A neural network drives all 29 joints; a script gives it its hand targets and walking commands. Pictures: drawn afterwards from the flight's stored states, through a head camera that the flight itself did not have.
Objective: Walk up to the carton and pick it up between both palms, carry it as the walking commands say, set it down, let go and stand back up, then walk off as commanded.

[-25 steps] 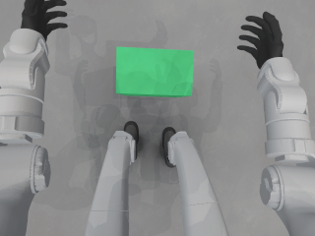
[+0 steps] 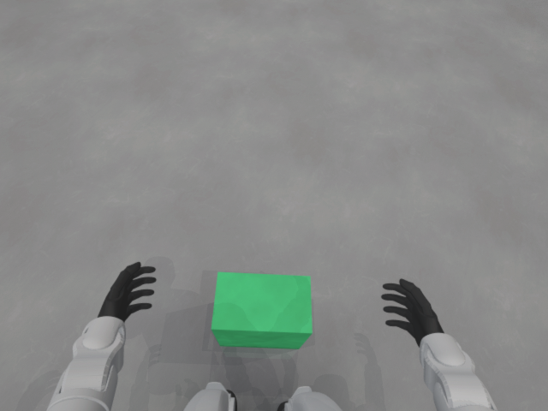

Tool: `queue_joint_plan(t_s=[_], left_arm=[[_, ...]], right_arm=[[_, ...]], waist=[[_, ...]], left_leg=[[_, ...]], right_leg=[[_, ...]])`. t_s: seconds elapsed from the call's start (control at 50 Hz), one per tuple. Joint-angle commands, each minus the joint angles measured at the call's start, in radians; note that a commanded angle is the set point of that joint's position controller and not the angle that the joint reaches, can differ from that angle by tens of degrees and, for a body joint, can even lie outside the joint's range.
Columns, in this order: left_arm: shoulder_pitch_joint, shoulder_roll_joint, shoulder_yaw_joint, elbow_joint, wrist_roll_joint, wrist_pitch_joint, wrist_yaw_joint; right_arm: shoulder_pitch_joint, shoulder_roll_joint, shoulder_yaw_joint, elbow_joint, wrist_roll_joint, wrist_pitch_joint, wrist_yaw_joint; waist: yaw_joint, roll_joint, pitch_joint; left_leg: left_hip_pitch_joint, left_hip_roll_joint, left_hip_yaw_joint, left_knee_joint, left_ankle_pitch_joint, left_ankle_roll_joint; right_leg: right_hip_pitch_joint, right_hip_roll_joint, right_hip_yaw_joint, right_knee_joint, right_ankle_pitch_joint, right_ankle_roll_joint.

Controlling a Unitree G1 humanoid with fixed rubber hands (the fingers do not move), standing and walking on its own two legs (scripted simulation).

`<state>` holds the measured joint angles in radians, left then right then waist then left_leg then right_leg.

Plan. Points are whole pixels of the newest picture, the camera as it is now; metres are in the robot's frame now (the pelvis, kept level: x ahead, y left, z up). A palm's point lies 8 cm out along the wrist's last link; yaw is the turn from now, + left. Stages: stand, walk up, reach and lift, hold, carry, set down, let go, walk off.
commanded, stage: let go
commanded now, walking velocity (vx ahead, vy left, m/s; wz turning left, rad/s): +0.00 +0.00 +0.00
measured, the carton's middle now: (261, 313) +0.39 -0.01 -0.60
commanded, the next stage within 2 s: stand in 0.66 s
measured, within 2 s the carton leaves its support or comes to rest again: neither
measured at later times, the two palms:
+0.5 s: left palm (72, 371) +0.20 +0.25 -0.03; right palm (435, 355) +0.20 -0.22 -0.03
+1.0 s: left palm (5, 396) +0.17 +0.33 -0.03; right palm (468, 380) +0.17 -0.27 -0.04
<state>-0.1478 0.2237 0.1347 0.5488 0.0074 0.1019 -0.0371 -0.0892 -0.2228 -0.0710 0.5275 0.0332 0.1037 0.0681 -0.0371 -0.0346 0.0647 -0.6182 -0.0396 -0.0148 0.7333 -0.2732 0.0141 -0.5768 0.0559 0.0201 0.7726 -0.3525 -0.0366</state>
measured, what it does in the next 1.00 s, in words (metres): shifts its weight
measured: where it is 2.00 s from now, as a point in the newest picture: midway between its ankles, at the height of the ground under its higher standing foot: outside the picture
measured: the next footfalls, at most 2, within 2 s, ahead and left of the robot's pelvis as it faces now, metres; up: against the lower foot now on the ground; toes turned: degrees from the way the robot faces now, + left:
none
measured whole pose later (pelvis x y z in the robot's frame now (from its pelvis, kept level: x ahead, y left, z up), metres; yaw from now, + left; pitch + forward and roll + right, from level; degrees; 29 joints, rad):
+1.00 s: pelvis +0.05 +0.03 +0.02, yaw -1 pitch -4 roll +0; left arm 0.33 0.35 0.09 0.68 0.05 -0.01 0.01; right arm 0.27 -0.33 -0.07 0.74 -0.05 -0.03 0.01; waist 0.00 0.01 -0.19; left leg -0.17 -0.06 0.01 0.54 -0.30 0.06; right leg -0.11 0.03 0.06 0.54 -0.35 -0.01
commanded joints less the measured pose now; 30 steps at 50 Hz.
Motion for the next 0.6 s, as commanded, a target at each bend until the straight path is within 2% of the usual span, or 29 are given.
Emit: queue_joint_plan(t_s=[0.0, 0.02, 0.04, 0.06, 0.08, 0.1, 0.12, 0.14, 0.16, 0.18, 0.2, 0.22, 0.24, 0.26, 0.28, 0.3, 0.32, 0.34, 0.36, 0.38, 0.4, 0.42, 0.46, 0.48, 0.5, 0.52, 0.54, 0.56, 0.58], left_arm=[[0.232, 0.096, 0.015, -0.140, 0.051, -0.052, 0.002], [-0.051, 0.149, 0.056, -0.056, 0.012, -0.065, 0.005], [0.201, 0.111, 0.019, -0.090, 0.036, -0.062, -0.003], [0.186, 0.123, -0.008, -0.139, 0.021, -0.068, -0.009], [0.092, 0.110, 0.015, -0.073, 0.023, -0.061, -0.010], [0.330, 0.092, -0.009, -0.166, 0.024, -0.072, -0.017], [0.175, 0.110, 0.005, -0.172, 0.009, -0.085, -0.025], [0.287, 0.061, -0.060, -0.160, -0.001, -0.068, -0.027], [0.220, 0.108, -0.026, -0.201, -0.005, -0.079, -0.024], [0.238, 0.124, -0.010, -0.223, 0.011, -0.078, -0.025], [0.262, 0.141, -0.001, -0.259, 0.004, -0.075, -0.016], [0.321, 0.106, -0.036, -0.284, -0.004, -0.081, -0.021], [0.357, 0.102, -0.020, -0.238, 0.005, -0.059, -0.025], [0.287, 0.135, -0.006, -0.275, -0.017, -0.057, -0.028], [0.350, 0.122, -0.015, -0.310, 0.000, -0.061, -0.027], [0.368, 0.100, -0.038, -0.260, -0.025, -0.046, -0.033], [0.362, 0.117, -0.040, -0.276, -0.023, -0.039, -0.035], [0.325, 0.119, -0.028, -0.288, -0.030, -0.046, -0.029], [0.300, 0.110, -0.055, -0.304, -0.026, -0.033, -0.047], [0.292, 0.109, -0.067, -0.346, -0.038, -0.045, -0.047], [0.302, 0.139, -0.022, -0.341, -0.010, -0.021, -0.034], [0.363, 0.130, -0.038, -0.261, -0.019, -0.007, -0.043], [0.302, 0.109, -0.029, -0.260, -0.011, 0.010, -0.036], [0.306, 0.100, -0.047, -0.231, -0.046, 0.017, -0.040], [0.336, 0.080, -0.045, -0.222, -0.043, 0.025, -0.040], [0.372, 0.068, -0.067, -0.207, -0.043, 0.018, -0.034], [0.301, 0.097, -0.041, -0.298, -0.025, 0.023, -0.030], [0.409, 0.086, -0.067, -0.247, -0.043, 0.028, -0.029], [0.336, 0.078, -0.042, -0.295, -0.014, 0.022, -0.026]], right_arm=[[0.179, -0.090, 0.008, -0.140, -0.022, -0.064, -0.006], [-0.102, -0.104, -0.040, -0.079, -0.031, -0.060, -0.015], [0.164, -0.073, -0.008, -0.090, -0.025, -0.054, -0.019], [0.101, -0.093, -0.022, -0.154, -0.028, -0.067, -0.019], [0.008, -0.099, -0.056, -0.116, -0.040, -0.070, -0.019], [0.265, -0.096, -0.013, -0.176, -0.039, -0.072, -0.019], [0.074, -0.098, -0.033, -0.176, -0.020, -0.079, -0.030], [0.179, -0.096, -0.023, -0.172, -0.040, -0.074, -0.028], [0.131, -0.095, -0.029, -0.158, -0.047, -0.072, -0.026], [0.120, -0.120, -0.032, -0.203, -0.042, -0.077, -0.019], [0.159, -0.091, -0.016, -0.185, -0.020, -0.076, -0.009], [0.249, -0.079, 0.008, -0.184, -0.010, -0.082, -0.005], [0.242, -0.100, -0.022, -0.181, -0.039, -0.070, -0.001], [0.178, -0.093, -0.003, -0.216, -0.020, -0.064, 0.000], [0.263, -0.126, -0.025, -0.224, -0.027, -0.073, 0.001], [0.238, -0.098, -0.003, -0.225, -0.015, -0.062, 0.002], [0.260, -0.108, 0.005, -0.202, -0.025, -0.050, 0.002], [0.237, -0.070, -0.019, -0.217, -0.034, -0.057, 0.003], [0.219, -0.144, -0.033, -0.217, -0.048, -0.037, -0.001], [0.226, -0.107, -0.023, -0.273, -0.028, -0.044, 0.000], [0.248, -0.123, -0.017, -0.202, -0.032, -0.020, 0.010], [0.259, -0.111, -0.017, -0.194, -0.033, -0.016, 0.001], [0.240, -0.108, -0.036, -0.196, -0.072, 0.014, 0.000], [0.248, -0.138, -0.033, -0.185, -0.048, 0.015, -0.011], [0.233, -0.128, -0.008, -0.220, -0.044, 0.034, -0.005], [0.274, -0.112, -0.015, -0.192, -0.036, 0.034, -0.012], [0.257, -0.084, -0.030, -0.190, -0.039, 0.046, -0.004], [0.269, -0.071, -0.012, -0.211, -0.027, 0.047, -0.003], [0.225, -0.096, -0.025, -0.224, -0.034, 0.058, 0.001]], waist=[[0.031, 0.039, -0.373], [0.045, 0.037, -0.287], [0.022, 0.010, -0.290], [0.032, 0.070, -0.232], [0.000, -0.001, -0.145], [0.015, -0.026, -0.237], [0.041, -0.058, -0.175], [0.004, -0.022, -0.132], [0.021, -0.042, -0.131], [0.028, 0.006, -0.130], [0.033, 0.036, -0.136], [0.023, 0.025, -0.132], [0.024, 0.028, -0.105], [0.041, -0.011, -0.088], [0.021, 0.084, -0.138], [0.025, -0.019, -0.090], [0.033, -0.008, -0.097], [0.018, 0.002, -0.091], [0.036, 0.004, -0.077], [0.028, 0.008, -0.066], [0.033, 0.106, -0.010], [0.021, 0.072, 0.018], [0.006, 0.029, 0.027], [0.026, 0.013, 0.008], [0.047, 0.006, 0.020], [0.016, 0.050, -0.009], [0.031, 0.093, 0.013], [0.044, 0.017, 0.026], [0.045, 0.052, -0.026]], left_leg=[[0.448, 0.007, -0.001, -0.174, 0.202, -0.001], [0.329, -0.005, 0.003, -0.160, 0.171, -0.013], [0.463, -0.003, 0.003, -0.189, 0.221, 0.005], [0.445, 0.007, -0.009, -0.211, 0.166, 0.005], [0.402, 0.011, -0.006, -0.209, 0.115, -0.010], [0.554, 0.009, 0.004, -0.242, 0.195, 0.004], [0.530, 0.002, -0.002, -0.235, 0.188, 0.012], [0.554, 0.010, -0.003, -0.270, 0.220, 0.004], [0.574, 0.013, -0.012, -0.282, 0.191, 0.002], [0.582, 0.007, -0.006, -0.271, 0.222, 0.001], [0.618, 0.003, -0.017, -0.283, 0.203, -0.004], [0.679, 0.009, -0.001, -0.302, 0.230, -0.004], [0.628, 0.015, -0.010, -0.309, 0.243, -0.007], [0.673, 0.000, 0.002, -0.311, 0.169, 0.001], [0.681, -0.001, 0.001, -0.314, 0.238, -0.009], [0.680, 0.008, -0.016, -0.298, 0.276, 0.007], [0.728, 0.000, 0.004, -0.299, 0.222, -0.004], [0.691, 0.007, -0.028, -0.320, 0.261, 0.002], [0.677, 0.002, 0.017, -0.313, 0.190, -0.012], [0.698, 0.007, -0.002, -0.311, 0.257, -0.006], [0.649, 0.017, 0.008, -0.330, 0.176, -0.029], [0.664, 0.013, -0.006, -0.329, 0.185, -0.019], [0.649, 0.029, -0.008, -0.333, 0.141, -0.027], [0.696, 0.014, 0.016, -0.332, 0.131, -0.023], [0.646, 0.017, -0.003, -0.325, 0.201, -0.014], [0.685, 0.014, 0.001, -0.323, 0.219, -0.008], [0.673, 0.022, -0.008, -0.330, 0.235, -0.017], [0.708, 0.018, -0.022, -0.321, 0.324, -0.004], [0.762, 0.019, -0.007, -0.297, 0.326, -0.012]], right_leg=[[0.253, -0.066, 0.042, -0.270, 0.269, 0.054], [0.162, -0.069, 0.067, -0.246, 0.286, 0.056], [0.209, -0.051, 0.039, -0.281, 0.321, 0.067], [0.213, -0.063, 0.050, -0.306, 0.239, 0.059], [0.151, -0.060, 0.049, -0.322, 0.195, 0.061], [0.265, -0.063, 0.044, -0.368, 0.245, 0.057], [0.244, -0.059, 0.051, -0.357, 0.279, 0.062], [0.234, -0.043, 0.021, -0.370, 0.263, 0.053], [0.248, -0.051, 0.013, -0.374, 0.215, 0.059], [0.233, -0.067, 0.039, -0.391, 0.237, 0.052], [0.251, -0.061, 0.006, -0.385, 0.213, 0.031], [0.275, -0.053, 0.005, -0.413, 0.237, 0.036], [0.302, -0.066, 0.022, -0.414, 0.255, 0.029], [0.318, -0.066, 0.011, -0.421, 0.168, 0.028], [0.353, -0.064, 0.033, -0.422, 0.246, 0.029], [0.307, -0.063, 0.031, -0.414, 0.285, 0.031], [0.331, -0.061, 0.020, -0.439, 0.197, 0.031], [0.347, -0.053, 0.015, -0.416, 0.255, 0.023], [0.335, -0.065, 0.026, -0.444, 0.183, 0.030], [0.319, -0.045, 0.013, -0.418, 0.216, 0.025], [0.337, -0.066, 0.024, -0.431, 0.164, 0.011], [0.330, -0.058, 0.014, -0.434, 0.179, 0.014], [0.329, -0.057, 0.034, -0.419, 0.121, 0.012], [0.370, -0.043, 0.027, -0.424, 0.089, 0.016], [0.358, -0.047, 0.024, -0.410, 0.152, 0.010], [0.363, -0.036, 0.030, -0.402, 0.194, 0.024], [0.353, -0.045, 0.016, -0.402, 0.182, 0.007], [0.333, -0.027, 0.001, -0.402, 0.223, 0.014], [0.330, -0.048, 0.016, -0.417, 0.217, 0.016]])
